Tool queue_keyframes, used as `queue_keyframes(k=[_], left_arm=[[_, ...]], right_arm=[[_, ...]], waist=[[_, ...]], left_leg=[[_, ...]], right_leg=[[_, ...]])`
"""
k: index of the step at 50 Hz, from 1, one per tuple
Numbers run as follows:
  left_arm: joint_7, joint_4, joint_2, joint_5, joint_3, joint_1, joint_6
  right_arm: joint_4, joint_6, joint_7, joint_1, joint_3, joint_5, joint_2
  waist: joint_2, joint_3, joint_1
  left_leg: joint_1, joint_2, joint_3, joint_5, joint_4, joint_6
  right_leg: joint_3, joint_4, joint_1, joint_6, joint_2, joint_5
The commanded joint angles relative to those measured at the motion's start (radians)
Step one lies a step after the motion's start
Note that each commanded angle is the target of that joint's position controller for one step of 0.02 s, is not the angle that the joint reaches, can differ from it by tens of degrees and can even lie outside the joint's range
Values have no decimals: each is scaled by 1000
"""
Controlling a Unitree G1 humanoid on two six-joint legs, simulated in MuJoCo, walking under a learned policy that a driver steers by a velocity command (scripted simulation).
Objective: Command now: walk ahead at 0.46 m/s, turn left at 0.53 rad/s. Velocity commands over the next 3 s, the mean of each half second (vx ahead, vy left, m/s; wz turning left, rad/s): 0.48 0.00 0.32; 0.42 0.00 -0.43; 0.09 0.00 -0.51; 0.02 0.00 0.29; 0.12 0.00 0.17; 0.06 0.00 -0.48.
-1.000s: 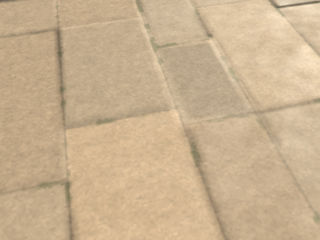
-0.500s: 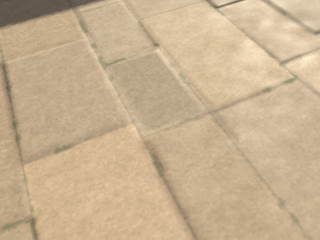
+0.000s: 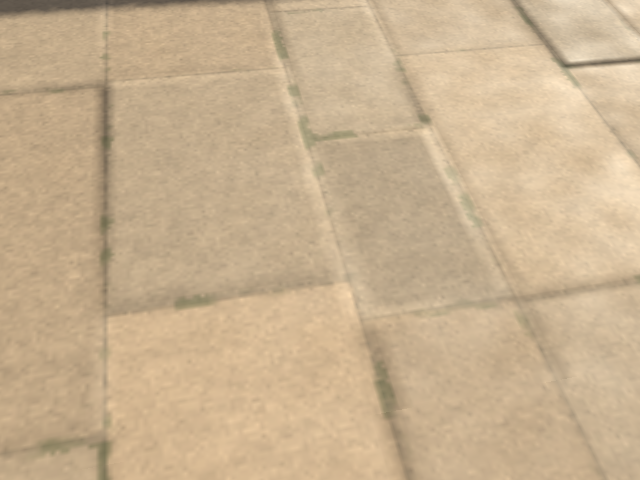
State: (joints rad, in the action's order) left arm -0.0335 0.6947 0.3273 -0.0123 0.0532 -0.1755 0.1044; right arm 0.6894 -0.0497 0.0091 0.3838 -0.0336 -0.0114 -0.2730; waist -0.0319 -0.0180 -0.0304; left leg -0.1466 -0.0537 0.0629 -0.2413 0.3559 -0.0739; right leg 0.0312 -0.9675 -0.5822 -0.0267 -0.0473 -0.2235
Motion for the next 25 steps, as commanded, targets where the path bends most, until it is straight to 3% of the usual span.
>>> queue_keyframes(k=[1,4,7,10,11,12,13,14,15,16,17,18,19,21,23,25], left_arm=[[5,-90,49,-1,8,121,10],[-2,-115,23,10,-5,233,13],[-8,-131,49,19,4,276,20],[-6,-120,87,21,22,230,27],[-1,-106,108,20,35,165,30],[6,-77,134,17,52,43,31],[13,-61,174,-2,62,-120,29],[8,-13,248,-9,80,-220,17],[-2,7,164,19,65,-247,16],[3,-4,103,26,47,-171,13],[5,-10,86,17,38,-108,6],[5,-7,75,10,32,-72,-1],[7,-7,66,2,26,-59,-1],[11,-1,60,14,24,-61,-2],[19,10,92,30,32,-72,-4],[27,13,129,37,44,-74,-12]], right_arm=[[-62,-12,-26,-26,-58,-6,-197],[-32,-5,-36,21,-64,-12,-207],[-6,-1,-41,52,-69,-24,-207],[1,11,-46,37,-77,-20,-207],[-3,15,-45,26,-78,-16,-203],[-10,19,-40,10,-68,-8,-180],[-36,20,-36,5,-46,9,-128],[-32,9,-29,203,-11,-6,-5],[-3,1,-29,215,-19,-34,-88],[-21,-4,-27,71,-38,-39,-163],[-51,-10,-29,-40,-37,-21,-172],[-72,-20,-27,-110,-37,3,-163],[-79,-27,-22,-117,-37,11,-149],[-78,-33,-14,-100,-24,13,-105],[-94,-37,-9,-140,-7,22,-72],[-109,-47,-2,-206,8,26,-51]], waist=[[103,-25,1],[130,-38,-38],[135,-42,-41],[162,-30,-5],[174,10,26],[166,101,90],[109,268,157],[-231,438,74],[-238,415,99],[-129,231,120],[-40,135,110],[-8,60,89],[-27,41,59],[-58,42,29],[-56,20,26],[-56,7,43]], left_leg=[[32,192,193,293,-157,-161],[-33,166,174,262,-145,-126],[8,202,243,225,-114,-107],[91,238,294,323,-35,-84],[98,224,292,448,37,-71],[83,172,247,542,187,-43],[-54,116,212,403,444,-14],[-426,-45,126,-227,819,64],[-550,-19,153,-326,959,70],[-599,27,136,-249,992,68],[-580,68,91,-183,957,63],[-562,100,62,-140,893,60],[-512,125,60,-110,837,58],[-465,133,36,-117,730,68],[-436,132,3,-130,574,90],[-353,116,-16,-4,416,101]], right_leg=[[-8,187,-97,-37,20,151],[-17,375,11,-41,62,289],[27,464,61,-19,66,329],[41,489,114,20,58,229],[19,498,207,42,71,186],[-2,521,378,74,60,213],[128,466,673,141,-77,160],[620,521,1054,324,-327,-31],[826,657,1025,341,-347,-262],[669,683,877,300,-297,-266],[537,689,730,276,-250,-151],[452,707,600,273,-209,-16],[401,725,524,271,-178,83],[352,753,473,287,-145,183],[305,779,406,304,-142,217],[250,790,333,286,-112,194]])
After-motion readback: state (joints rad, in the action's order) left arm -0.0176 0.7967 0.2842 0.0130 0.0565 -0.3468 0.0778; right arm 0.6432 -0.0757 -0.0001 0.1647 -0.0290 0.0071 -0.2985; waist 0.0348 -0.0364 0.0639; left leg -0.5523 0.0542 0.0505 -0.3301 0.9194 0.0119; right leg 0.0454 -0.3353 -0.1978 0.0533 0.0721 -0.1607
